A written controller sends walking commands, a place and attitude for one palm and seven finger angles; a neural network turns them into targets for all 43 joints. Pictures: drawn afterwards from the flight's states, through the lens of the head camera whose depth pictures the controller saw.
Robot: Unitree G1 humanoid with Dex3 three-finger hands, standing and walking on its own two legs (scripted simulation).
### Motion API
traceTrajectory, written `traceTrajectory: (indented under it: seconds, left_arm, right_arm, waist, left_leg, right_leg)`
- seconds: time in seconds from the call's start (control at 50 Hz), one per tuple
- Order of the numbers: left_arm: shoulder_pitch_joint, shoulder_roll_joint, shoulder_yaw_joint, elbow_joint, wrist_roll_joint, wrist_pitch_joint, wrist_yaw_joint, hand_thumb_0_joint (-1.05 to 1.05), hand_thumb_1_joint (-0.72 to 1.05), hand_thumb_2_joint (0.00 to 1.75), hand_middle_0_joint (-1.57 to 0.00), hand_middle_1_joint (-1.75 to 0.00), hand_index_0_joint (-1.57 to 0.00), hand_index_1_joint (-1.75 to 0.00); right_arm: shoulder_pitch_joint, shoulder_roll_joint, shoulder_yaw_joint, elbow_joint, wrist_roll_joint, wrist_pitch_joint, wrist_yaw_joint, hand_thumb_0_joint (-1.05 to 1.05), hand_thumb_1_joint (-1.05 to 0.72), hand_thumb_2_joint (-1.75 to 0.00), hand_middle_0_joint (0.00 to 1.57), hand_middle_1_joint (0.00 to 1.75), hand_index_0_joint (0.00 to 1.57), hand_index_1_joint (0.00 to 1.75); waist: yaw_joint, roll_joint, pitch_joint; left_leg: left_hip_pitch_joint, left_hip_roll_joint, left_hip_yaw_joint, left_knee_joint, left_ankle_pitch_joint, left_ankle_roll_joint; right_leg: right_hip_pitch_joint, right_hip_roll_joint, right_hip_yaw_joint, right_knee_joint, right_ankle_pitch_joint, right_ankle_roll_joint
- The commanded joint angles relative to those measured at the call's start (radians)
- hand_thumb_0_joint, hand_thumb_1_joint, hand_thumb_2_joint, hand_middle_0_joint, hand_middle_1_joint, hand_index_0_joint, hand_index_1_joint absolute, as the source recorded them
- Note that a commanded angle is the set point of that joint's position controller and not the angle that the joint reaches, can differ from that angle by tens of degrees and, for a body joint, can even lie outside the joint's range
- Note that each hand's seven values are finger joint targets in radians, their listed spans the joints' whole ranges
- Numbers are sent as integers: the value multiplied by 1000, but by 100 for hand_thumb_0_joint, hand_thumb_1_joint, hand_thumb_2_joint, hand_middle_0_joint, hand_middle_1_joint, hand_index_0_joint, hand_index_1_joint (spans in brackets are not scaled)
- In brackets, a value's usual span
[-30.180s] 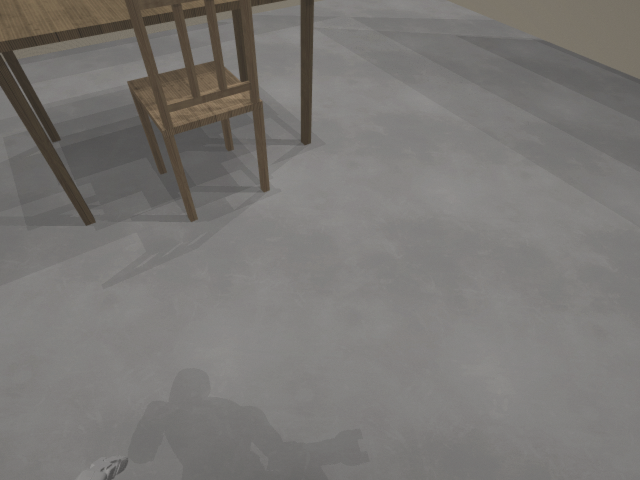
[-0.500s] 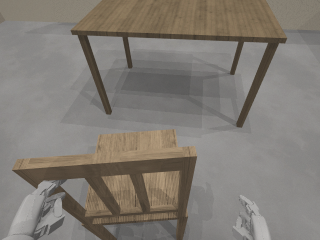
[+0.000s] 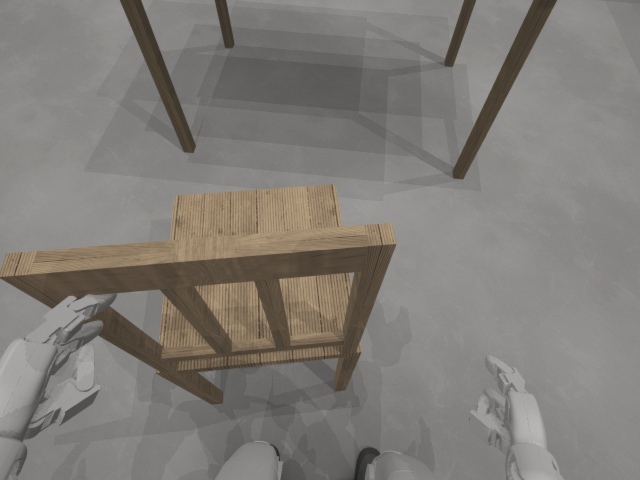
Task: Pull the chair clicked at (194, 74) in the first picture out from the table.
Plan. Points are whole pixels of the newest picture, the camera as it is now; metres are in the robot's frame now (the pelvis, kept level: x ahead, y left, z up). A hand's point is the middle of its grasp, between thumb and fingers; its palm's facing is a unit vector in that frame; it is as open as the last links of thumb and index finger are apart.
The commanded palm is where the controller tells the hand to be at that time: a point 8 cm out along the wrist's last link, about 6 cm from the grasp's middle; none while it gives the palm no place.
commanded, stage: step back with the hand held close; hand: left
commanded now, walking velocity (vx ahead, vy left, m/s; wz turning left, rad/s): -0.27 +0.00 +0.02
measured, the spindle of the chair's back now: (203, 320) +0.30 +0.20 -0.08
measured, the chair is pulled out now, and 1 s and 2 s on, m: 0.69 0.69 0.69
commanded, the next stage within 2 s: stop stepping back and stand still in 0.46 s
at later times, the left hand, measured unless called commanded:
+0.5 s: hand out of the picture +0.10 +0.32 +0.13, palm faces +0.38 -0.86 -0.34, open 7.4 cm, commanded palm +0.01 +0.37 +0.18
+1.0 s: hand out of the picture -0.07 +0.30 +0.16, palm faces +0.34 -0.85 -0.40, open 7.4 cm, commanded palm -0.15 +0.37 +0.18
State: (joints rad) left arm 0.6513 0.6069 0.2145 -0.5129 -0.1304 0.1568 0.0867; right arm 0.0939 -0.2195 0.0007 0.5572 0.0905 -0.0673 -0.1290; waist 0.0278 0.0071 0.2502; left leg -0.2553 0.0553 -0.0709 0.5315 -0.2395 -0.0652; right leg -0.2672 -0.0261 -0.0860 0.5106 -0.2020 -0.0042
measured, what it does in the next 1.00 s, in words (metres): walks backwards: right foot, then left foot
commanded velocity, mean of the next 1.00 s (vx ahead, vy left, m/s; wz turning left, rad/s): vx -0.01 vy -0.01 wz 0.01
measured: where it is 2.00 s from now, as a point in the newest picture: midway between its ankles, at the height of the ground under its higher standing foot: outside the picture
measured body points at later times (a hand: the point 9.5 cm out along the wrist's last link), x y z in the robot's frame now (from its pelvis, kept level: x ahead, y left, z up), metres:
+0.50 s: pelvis -0.12 +0.07 -0.01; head -0.12 +0.10 +0.44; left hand +0.08 +0.36 +0.15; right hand +0.03 -0.16 -0.08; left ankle +0.03 +0.16 -0.73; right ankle -0.11 -0.09 -0.69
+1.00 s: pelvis -0.28 +0.06 -0.01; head -0.29 +0.08 +0.44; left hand -0.10 +0.35 +0.18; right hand -0.11 -0.16 -0.08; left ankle -0.16 +0.16 -0.73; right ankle -0.24 -0.04 -0.70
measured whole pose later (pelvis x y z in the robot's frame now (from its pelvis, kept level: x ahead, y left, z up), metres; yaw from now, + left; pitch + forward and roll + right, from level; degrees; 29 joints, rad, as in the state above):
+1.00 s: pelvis -0.28 +0.06 -0.01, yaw +2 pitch -4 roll -1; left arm 0.49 0.41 0.35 -0.54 -0.03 -0.15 0.10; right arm 0.23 -0.16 0.02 0.62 0.01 -0.16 -0.04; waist -0.04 -0.04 0.04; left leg -0.38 -0.03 -0.01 0.58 -0.18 0.05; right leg -0.40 0.00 -0.06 0.92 -0.45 -0.01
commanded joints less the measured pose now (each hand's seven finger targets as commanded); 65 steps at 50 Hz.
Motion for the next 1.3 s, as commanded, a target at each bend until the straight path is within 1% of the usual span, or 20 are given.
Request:
traceTrajectory:
  seconds: [0.0, 0.16, 0.28, 0.38, 0.5, 0.6, 0.66, 0.7, 0.74, 0.78, 0.82, 0.84, 0.9, 0.96, 1.0, 1.04, 1.06, 1.1, 1.18, 1.28]
  left_arm:
    - [-42, 224, 437, -521, 23, -268, 111, 0, 90, 90, -20, -30, -20, -30]
    - [-84, 56, 431, -101, 65, -328, 129, 0, 90, 90, -20, -30, -20, -30]
    - [-246, -87, 222, 126, 97, -292, 98, 0, 90, 90, -20, -30, -20, -30]
    - [-415, -16, 226, -258, 133, -339, 97, 0, 90, 90, -20, -30, -20, -30]
    - [-41, 166, 495, -548, 97, -424, 110, 0, 90, 90, -20, -30, -20, -30]
    - [-84, 18, 447, -216, 32, -419, 78, 0, 90, 90, -20, -30, -20, -30]
    - [-213, 28, 371, -13, 39, -388, 59, 0, 90, 90, -20, -30, -20, -30]
    - [-178, -67, 259, 64, 43, -333, 29, 0, 90, 90, -20, -30, -20, -30]
    - [-159, -57, 274, 90, 44, -303, 17, 0, 90, 90, -20, -30, -20, -30]
    - [-318, -82, 234, -8, 56, -344, 22, 0, 90, 90, -20, -30, -20, -30]
    - [-531, -32, 212, -142, 93, -389, 38, 0, 90, 90, -20, -30, -20, -30]
    - [-487, 20, 260, -166, 115, -386, 51, 0, 90, 90, -20, -30, -20, -30]
    - [-286, 158, 392, -454, 104, -415, 52, 0, 90, 90, -20, -30, -20, -30]
    - [-23, 129, 465, -390, 104, -432, 66, 0, 90, 90, -20, -30, -20, -30]
    - [54, 104, 483, -269, 93, -438, 62, 0, 90, 90, -20, -30, -20, -30]
    - [-42, 65, 470, -137, 81, -436, 45, 0, 90, 90, -20, -30, -20, -30]
    - [-149, 70, 459, -99, 62, -424, 40, 0, 90, 90, -20, -30, -20, -30]
    - [-278, 33, 424, 58, 68, -411, 19, 0, 90, 90, -20, -30, -20, -30]
    - [-263, -69, 249, 186, 86, -382, 17, 0, 90, 90, -20, -30, -20, -30]
    - [-386, -21, 207, -233, 117, -405, 90, 0, 90, 90, -20, -30, -20, -30]
  right_arm:
    - [-34, -93, -44, -137, -3, -42, -11, 0, -90, -90, 20, 30, 20, 30]
    - [18, -112, -49, -39, -58, -58, -20, 0, -90, -90, 20, 30, 20, 30]
    - [2, -122, -35, -64, -37, -44, 9, 0, -90, -90, 20, 30, 20, 30]
    - [-36, -142, -27, -135, -65, -77, -1, 0, -90, -90, 20, 30, 20, 30]
    - [20, -117, -50, -110, -79, -150, 40, 0, -90, -90, 20, 30, 20, 30]
    - [101, -85, -46, -34, -88, -143, 27, 0, -90, -90, 20, 30, 20, 30]
    - [141, -106, -63, -9, -65, -110, 13, 0, -90, -90, 20, 30, 20, 30]
    - [95, -132, -73, -33, -31, -88, 35, 0, -90, -90, 20, 30, 20, 30]
    - [50, -119, -49, -75, -39, -49, 41, 0, -90, -90, 20, 30, 20, 30]
    - [5, -139, -30, -68, -56, -58, 37, 0, -90, -90, 20, 30, 20, 30]
    - [50, -118, -24, -55, -73, -107, 60, 0, -90, -90, 20, 30, 20, 30]
    - [0, -117, -36, -48, -83, -124, 53, 0, -90, -90, 20, 30, 20, 30]
    - [-1, -119, -46, -78, -77, -152, 75, 0, -90, -90, 20, 30, 20, 30]
    - [16, -88, -44, -107, -73, -128, 84, 0, -90, -90, 20, 30, 20, 30]
    - [66, -73, -45, -107, -67, -94, 82, 0, -90, -90, 20, 30, 20, 30]
    - [110, -69, -67, -72, -55, -67, 73, 0, -90, -90, 20, 30, 20, 30]
    - [96, -109, -67, -65, -53, -80, 61, 0, -90, -90, 20, 30, 20, 30]
    - [108, -93, -62, -30, -58, -95, 47, 0, -90, -90, 20, 30, 20, 30]
    - [74, -127, -60, -38, -59, -72, 55, 0, -90, -90, 20, 30, 20, 30]
    - [80, -96, -44, -56, -96, -184, 6, 0, -90, -90, 20, 30, 20, 30]
  waist:
    - [15, 191, -577]
    - [-25, -85, -306]
    - [-42, -156, -150]
    - [-29, 270, -191]
    - [33, 474, -419]
    - [-17, 277, -468]
    - [-69, -175, -383]
    - [-64, -428, -369]
    - [-98, -273, -274]
    - [-89, 215, -191]
    - [-71, 128, -162]
    - [-33, 45, -195]
    - [4, 347, -329]
    - [19, 473, -346]
    - [25, 295, -339]
    - [-5, -272, -242]
    - [-46, -301, -216]
    - [-78, -234, -283]
    - [-67, -66, -208]
    - [-22, -298, -400]
  left_leg:
    - [102, 42, -15, 17, 343, 65]
    - [52, -7, -5, 160, -235, 55]
    - [-150, 36, -52, 44, -315, 94]
    - [-606, 238, -357, -456, -690, 214]
    - [-195, 137, -159, -325, -398, 168]
    - [94, 102, -96, -238, -226, 57]
    - [254, -64, 115, 472, -138, 47]
    - [139, -103, 40, 580, -76, 101]
    - [78, -40, 25, 205, 30, 139]
    - [91, 125, -253, -173, 325, 180]
    - [-54, 231, -439, -277, 140, 249]
    - [-50, 243, -412, -244, 127, 283]
    - [-314, 150, -262, -393, -457, 227]
    - [-641, 77, -83, -362, -613, 173]
    - [-654, 25, 3, -122, -538, 124]
    - [-469, -110, 141, 648, -314, 71]
    - [-462, -107, 77, 915, -192, 60]
    - [-458, -68, -14, 1197, -101, 60]
    - [-358, -4, 63, 736, -49, 82]
    - [28, -99, 247, -48, -189, 131]
  right_leg:
    - [245, -133, 74, 7, 425, -22]
    - [-264, -193, 168, -235, -449, -59]
    - [-332, -140, 96, -154, -497, -20]
    - [143, 33, 64, 531, -246, 40]
    - [63, 56, 10, 403, -302, 2]
    - [108, 64, 11, -185, -287, -49]
    - [-149, -160, 60, -391, 161, -131]
    - [-158, -166, 82, -189, 480, -139]
    - [-95, -128, -15, 92, 449, -47]
    - [-203, 15, -6, 478, -135, 10]
    - [-233, 35, 148, 666, -331, 9]
    - [-252, -3, 131, 604, -318, 16]
    - [68, 7, 73, 527, -246, -8]
    - [398, 58, -47, 383, -221, -25]
    - [431, 48, -49, 171, -261, -46]
    - [9, -204, 356, -314, -312, -157]
    - [-143, -322, 526, -404, -305, -210]
    - [-274, -350, 484, -347, -338, -231]
    - [-293, -248, 226, -289, -449, -125]
    - [-27, -181, 187, -213, -440, -76]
